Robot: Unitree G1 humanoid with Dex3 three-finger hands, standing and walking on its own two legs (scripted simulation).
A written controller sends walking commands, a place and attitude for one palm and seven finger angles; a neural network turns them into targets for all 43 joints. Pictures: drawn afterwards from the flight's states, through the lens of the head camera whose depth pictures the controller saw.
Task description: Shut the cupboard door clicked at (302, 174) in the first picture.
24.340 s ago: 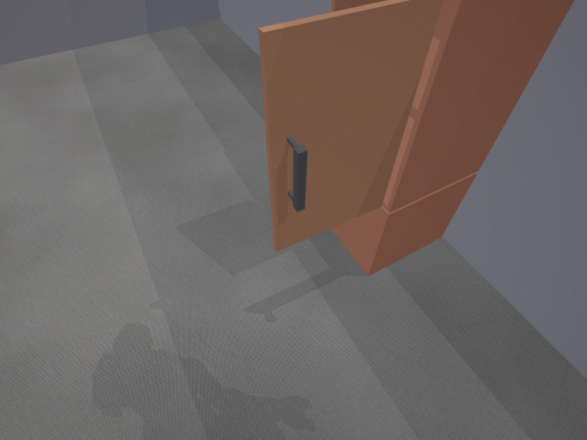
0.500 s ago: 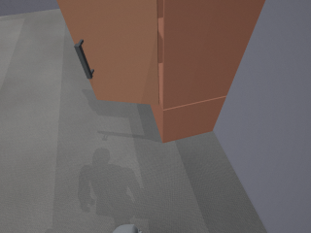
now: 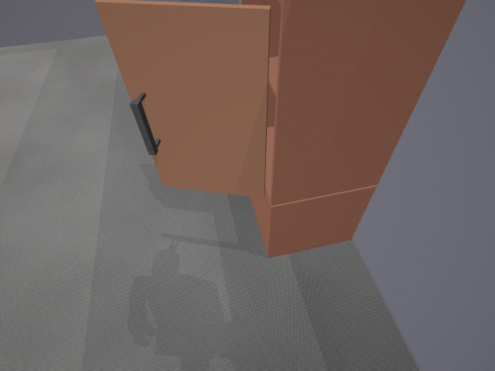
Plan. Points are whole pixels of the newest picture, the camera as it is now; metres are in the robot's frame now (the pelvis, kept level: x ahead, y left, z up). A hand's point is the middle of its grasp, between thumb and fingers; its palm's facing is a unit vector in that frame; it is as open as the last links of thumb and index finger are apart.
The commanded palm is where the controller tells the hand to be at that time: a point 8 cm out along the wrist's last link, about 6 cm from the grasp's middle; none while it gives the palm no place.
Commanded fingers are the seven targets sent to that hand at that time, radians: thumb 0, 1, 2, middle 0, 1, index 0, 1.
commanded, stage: take the last steps up to it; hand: left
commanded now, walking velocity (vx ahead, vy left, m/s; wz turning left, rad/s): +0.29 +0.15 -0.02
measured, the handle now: (147, 125) +0.70 +0.32 -0.04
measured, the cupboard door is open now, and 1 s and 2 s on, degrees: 67 67 67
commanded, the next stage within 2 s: come to a stop and stand still in 0.34 s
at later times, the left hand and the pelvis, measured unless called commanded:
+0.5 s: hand (123, 343) +0.19 +0.26 -0.17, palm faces +0.05 -0.97 -0.23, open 7.3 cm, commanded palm none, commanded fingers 0.00 0.90 0.90 -0.20 -0.30 -0.20 -0.30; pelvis +0.17 +0.08 +0.00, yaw -1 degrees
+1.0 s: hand (140, 275) +0.33 +0.27 -0.16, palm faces -0.01 -0.96 -0.26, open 7.3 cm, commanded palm none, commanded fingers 0.00 0.90 0.90 -0.20 -0.30 -0.20 -0.30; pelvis +0.24 +0.07 +0.00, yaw -1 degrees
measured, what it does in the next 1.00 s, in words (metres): walks ahead: left foot, then right foot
